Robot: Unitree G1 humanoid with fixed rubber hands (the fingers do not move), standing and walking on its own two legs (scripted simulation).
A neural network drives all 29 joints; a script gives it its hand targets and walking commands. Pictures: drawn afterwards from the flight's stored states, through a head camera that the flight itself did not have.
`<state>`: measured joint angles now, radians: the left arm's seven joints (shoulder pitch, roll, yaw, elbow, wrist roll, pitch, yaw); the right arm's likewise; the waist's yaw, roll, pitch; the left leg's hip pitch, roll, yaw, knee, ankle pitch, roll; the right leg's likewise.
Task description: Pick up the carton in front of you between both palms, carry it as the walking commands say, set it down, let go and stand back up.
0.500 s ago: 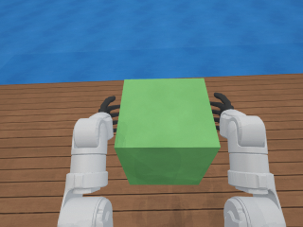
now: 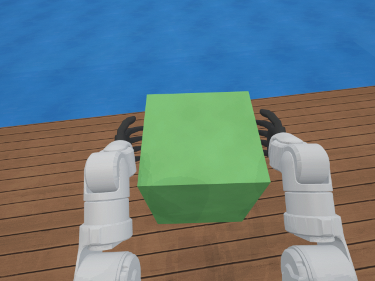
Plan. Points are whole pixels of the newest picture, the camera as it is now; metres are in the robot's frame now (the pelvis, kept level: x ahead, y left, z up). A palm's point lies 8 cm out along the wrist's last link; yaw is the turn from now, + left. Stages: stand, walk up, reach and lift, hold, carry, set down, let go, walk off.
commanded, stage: carry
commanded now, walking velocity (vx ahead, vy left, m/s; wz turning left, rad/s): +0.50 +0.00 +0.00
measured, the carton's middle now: (198, 164) +0.37 -0.03 +0.05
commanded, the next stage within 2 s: none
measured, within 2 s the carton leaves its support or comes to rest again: neither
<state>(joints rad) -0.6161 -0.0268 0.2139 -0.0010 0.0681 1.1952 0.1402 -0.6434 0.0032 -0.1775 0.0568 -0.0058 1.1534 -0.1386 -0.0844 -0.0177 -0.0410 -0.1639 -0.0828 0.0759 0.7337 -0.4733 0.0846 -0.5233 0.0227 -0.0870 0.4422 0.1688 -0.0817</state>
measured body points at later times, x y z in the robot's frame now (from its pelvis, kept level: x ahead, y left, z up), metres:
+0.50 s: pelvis +0.28 -0.01 -0.03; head +0.30 -0.01 +0.42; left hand +0.65 +0.16 +0.09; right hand +0.66 -0.14 +0.09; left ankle +0.43 +0.08 -0.74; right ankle +0.13 -0.06 -0.73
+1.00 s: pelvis +0.56 +0.00 -0.06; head +0.60 +0.00 +0.39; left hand +0.94 +0.12 +0.04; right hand +0.92 -0.18 +0.05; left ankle +0.44 +0.06 -0.77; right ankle +0.70 -0.12 -0.76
